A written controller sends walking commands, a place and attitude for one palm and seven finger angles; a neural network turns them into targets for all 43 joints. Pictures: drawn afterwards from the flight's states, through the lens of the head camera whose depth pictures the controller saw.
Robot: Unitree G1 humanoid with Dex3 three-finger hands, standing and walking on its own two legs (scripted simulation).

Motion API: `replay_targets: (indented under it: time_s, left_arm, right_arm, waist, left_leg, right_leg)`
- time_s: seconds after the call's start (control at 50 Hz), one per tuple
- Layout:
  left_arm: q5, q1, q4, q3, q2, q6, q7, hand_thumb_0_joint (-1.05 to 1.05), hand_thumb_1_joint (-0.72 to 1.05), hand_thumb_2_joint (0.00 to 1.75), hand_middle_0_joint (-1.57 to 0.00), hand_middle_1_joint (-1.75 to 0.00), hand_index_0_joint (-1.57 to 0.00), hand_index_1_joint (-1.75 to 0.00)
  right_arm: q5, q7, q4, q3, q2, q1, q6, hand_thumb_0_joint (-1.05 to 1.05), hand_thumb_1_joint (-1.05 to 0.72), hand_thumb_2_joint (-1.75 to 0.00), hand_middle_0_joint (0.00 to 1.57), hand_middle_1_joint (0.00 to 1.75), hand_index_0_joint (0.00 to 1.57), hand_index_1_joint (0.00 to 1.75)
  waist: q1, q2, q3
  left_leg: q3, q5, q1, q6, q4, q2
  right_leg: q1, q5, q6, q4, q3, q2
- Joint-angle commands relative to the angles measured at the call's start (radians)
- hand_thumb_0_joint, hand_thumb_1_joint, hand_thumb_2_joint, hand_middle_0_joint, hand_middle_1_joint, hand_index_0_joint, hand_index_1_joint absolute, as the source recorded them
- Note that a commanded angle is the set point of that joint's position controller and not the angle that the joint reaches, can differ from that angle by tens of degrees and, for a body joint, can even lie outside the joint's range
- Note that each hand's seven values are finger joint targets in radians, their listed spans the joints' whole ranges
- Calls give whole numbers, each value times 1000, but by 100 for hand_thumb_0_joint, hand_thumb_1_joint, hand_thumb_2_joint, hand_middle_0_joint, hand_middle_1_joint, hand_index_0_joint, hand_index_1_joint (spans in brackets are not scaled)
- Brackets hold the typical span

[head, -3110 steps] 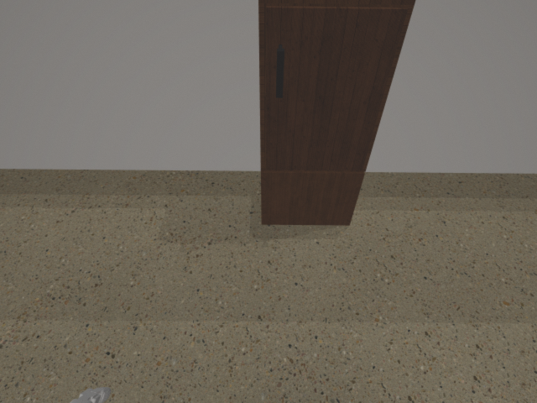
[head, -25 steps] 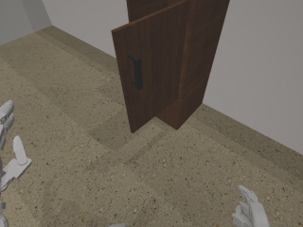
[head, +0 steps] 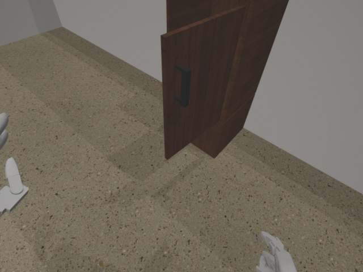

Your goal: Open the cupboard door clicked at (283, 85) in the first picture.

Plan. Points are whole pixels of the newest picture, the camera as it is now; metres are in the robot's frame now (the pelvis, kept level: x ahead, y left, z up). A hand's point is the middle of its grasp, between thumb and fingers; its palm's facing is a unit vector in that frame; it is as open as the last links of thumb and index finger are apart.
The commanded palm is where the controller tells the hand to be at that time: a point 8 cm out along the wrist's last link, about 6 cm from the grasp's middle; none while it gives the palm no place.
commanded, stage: stop stepping back and stand still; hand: left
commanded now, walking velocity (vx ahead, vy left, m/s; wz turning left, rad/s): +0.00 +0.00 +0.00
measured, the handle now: (181, 86) +0.67 +0.05 +0.03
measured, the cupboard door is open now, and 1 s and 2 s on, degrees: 85 85 85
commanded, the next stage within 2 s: let the arm hang, fingers relaxed in 0.22 s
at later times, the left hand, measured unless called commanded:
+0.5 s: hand (80, 253) +0.17 +0.24 -0.08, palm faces +0.05 -0.91 -0.40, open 7.4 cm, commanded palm none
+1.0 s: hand out of the picture -0.03 +0.16 -0.17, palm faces +0.05 -0.97 -0.25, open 7.3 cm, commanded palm none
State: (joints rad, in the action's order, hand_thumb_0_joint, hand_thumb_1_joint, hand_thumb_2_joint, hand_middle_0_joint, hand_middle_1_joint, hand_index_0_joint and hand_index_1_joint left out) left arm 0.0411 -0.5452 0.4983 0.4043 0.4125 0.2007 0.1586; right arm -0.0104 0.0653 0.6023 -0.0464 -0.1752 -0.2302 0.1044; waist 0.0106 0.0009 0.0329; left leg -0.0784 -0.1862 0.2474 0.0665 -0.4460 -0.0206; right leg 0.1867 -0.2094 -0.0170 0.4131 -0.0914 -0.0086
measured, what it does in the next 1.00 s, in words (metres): stands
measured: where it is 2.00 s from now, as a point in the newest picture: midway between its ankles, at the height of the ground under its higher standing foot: outside the picture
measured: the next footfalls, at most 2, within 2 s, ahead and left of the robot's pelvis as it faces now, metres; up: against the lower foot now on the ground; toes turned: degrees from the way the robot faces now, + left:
none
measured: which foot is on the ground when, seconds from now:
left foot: down 0.00-1.00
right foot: down 0.00-1.00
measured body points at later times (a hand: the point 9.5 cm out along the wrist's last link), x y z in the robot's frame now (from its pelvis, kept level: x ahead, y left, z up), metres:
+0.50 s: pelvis +0.00 +0.01 -0.01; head +0.01 -0.02 +0.44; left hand +0.17 +0.29 -0.05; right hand +0.15 -0.26 -0.13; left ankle +0.04 +0.07 -0.74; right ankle +0.01 -0.11 -0.74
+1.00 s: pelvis +0.01 -0.03 +0.00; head +0.01 -0.05 +0.45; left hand -0.03 +0.21 -0.15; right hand +0.00 -0.24 -0.17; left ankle +0.04 +0.07 -0.74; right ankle +0.01 -0.11 -0.74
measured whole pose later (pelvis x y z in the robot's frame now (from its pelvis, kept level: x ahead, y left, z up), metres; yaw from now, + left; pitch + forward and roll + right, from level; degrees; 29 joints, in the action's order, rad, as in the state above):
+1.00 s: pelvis +0.01 -0.03 +0.00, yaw +2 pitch -3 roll +0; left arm 0.00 -0.32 -1.16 -0.01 0.17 0.00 0.03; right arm -0.02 0.03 1.14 -0.02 -0.15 -0.28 -0.02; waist -0.01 0.05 0.06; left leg -0.04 -0.17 0.20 0.03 -0.41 -0.01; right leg 0.14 -0.23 -0.06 0.41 -0.11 -0.03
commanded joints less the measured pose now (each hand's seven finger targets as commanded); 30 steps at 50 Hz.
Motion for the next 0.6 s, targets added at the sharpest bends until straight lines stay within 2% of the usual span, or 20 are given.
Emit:
replay_targets:
  time_s: [0.0,0.06,0.08,0.12,0.16,0.18,0.24,0.28,0.3,0.32,0.34,0.36,0.38,0.42,0.46,0.5,0.54,0.58]
  left_arm:
    - [-1,35,143,104,132,44,13,0,90,90,-20,-30,-20,-30]
    - [-7,47,129,89,122,38,12,0,90,90,-20,-30,-20,-30]
    - [-10,49,131,102,142,37,13,0,90,90,-20,-30,-20,-30]
    - [-13,55,130,82,124,36,13,0,90,90,-20,-30,-20,-30]
    - [-16,74,161,86,135,39,15,0,90,90,-20,-30,-20,-30]
    - [-18,86,188,108,162,43,19,0,90,90,-20,-30,-20,-30]
    - [-18,77,202,101,152,47,23,0,90,90,-20,-30,-20,-30]
    - [-15,52,204,127,175,49,26,0,90,90,-20,-30,-20,-30]
    - [-86,79,-651,-294,-18,-100,-123,0,90,90,-20,-30,-20,-30]
    - [-65,92,-677,-274,-24,-174,-142,0,90,90,-20,-30,-20,-30]
    - [-60,107,-645,-280,-25,-198,-144,0,90,90,-20,-30,-20,-30]
    - [-64,141,-682,-289,-41,-196,-146,0,90,90,-20,-30,-20,-30]
    - [-72,169,-731,-294,-28,-189,-147,0,90,90,-20,-30,-20,-30]
    - [-74,210,-837,-307,-6,-191,-150,0,90,90,-20,-30,-20,-30]
    - [-76,246,-963,-312,10,-191,-153,0,90,90,-20,-30,-20,-30]
    - [-69,276,-1079,-336,2,-197,-149,0,90,90,-20,-30,-20,-30]
    - [-64,285,-1184,-358,-21,-198,-146,0,90,90,-20,-30,-20,-30]
    - [-60,282,-1271,-369,-31,-195,-142,0,90,90,-20,-30,-20,-30]
  right_arm:
    - [8,13,-151,66,-151,95,56,0,-90,-90,20,30,20,30]
    - [11,13,-147,70,-156,89,58,0,-90,-90,20,30,20,30]
    - [10,15,-144,72,-156,98,63,0,-90,-90,20,30,20,30]
    - [11,15,-144,73,-156,92,62,0,-90,-90,20,30,20,30]
    - [10,14,-144,76,-160,97,64,0,-90,-90,20,30,20,30]
    - [6,16,-142,78,-162,102,67,0,-90,-90,20,30,20,30]
    - [5,16,-145,76,-158,99,67,0,-90,-90,20,30,20,30]
    - [3,16,-141,80,-160,100,68,0,-90,-90,20,30,20,30]
    - [9,-73,133,123,-336,134,93,0,-90,-90,20,30,20,30]
    - [20,-73,129,120,-273,33,24,0,-90,-90,20,30,20,30]
    - [20,-70,102,117,-272,16,5,0,-90,-90,20,30,20,30]
    - [6,-69,117,115,-274,22,-2,0,-90,-90,20,30,20,30]
    - [3,-65,119,109,-277,30,-14,0,-90,-90,20,30,20,30]
    - [-7,-60,129,98,-303,64,-28,0,-90,-90,20,30,20,30]
    - [-12,-60,158,93,-304,83,-41,0,-90,-90,20,30,20,30]
    - [-13,-63,193,77,-262,84,-60,0,-90,-90,20,30,20,30]
    - [-15,-64,232,63,-220,80,-76,0,-90,-90,20,30,20,30]
    - [-14,-62,272,55,-199,63,-87,0,-90,-90,20,30,20,30]
  waist:
    - [-7,119,-50]
    - [-6,81,-57]
    - [-4,76,-64]
    - [-5,54,-63]
    - [-4,70,-74]
    - [-3,78,-83]
    - [-1,103,-88]
    - [1,97,-110]
    - [-42,47,-7]
    - [-32,61,-107]
    - [-37,93,-99]
    - [-35,75,-122]
    - [-27,3,-119]
    - [-13,-103,-106]
    - [-1,-169,-107]
    - [-6,-114,-89]
    - [-11,-33,-77]
    - [-15,41,-71]
  left_leg:
    - [225,-250,148,-44,264,158]
    - [221,-254,149,-41,266,157]
    - [220,-252,139,-44,267,152]
    - [212,-238,137,-43,250,144]
    - [204,-225,116,-44,238,137]
    - [203,-207,109,-48,233,131]
    - [196,-140,92,-47,208,125]
    - [184,-79,65,-55,181,117]
    - [197,221,109,-31,-48,127]
    - [150,350,-32,-56,-59,123]
    - [151,344,-51,-50,-61,132]
    - [200,296,0,-21,-30,161]
    - [235,324,26,4,0,177]
    - [285,266,77,28,44,193]
    - [267,210,81,23,46,169]
    - [228,147,64,0,47,129]
    - [199,84,23,-11,54,102]
    - [191,56,-8,-17,65,98]
  right_leg:
    - [-126,-45,25,-11,78,13]
    - [-136,-25,28,-12,78,12]
    - [-139,-25,28,-21,79,12]
    - [-135,-25,26,-32,85,20]
    - [-129,-23,23,-41,89,23]
    - [-134,-20,22,-44,87,24]
    - [-129,5,17,-46,92,29]
    - [-130,25,14,-55,93,35]
    - [44,180,-15,64,66,124]
    - [78,154,-32,38,128,127]
    - [110,69,-28,50,100,113]
    - [107,-30,-27,106,76,85]
    - [71,-32,-27,139,85,61]
    - [15,-50,-24,145,100,60]
    - [-24,3,-29,92,120,90]
    - [-19,3,-40,51,145,120]
    - [2,-7,-50,7,171,136]
    - [7,-29,-48,-22,170,135]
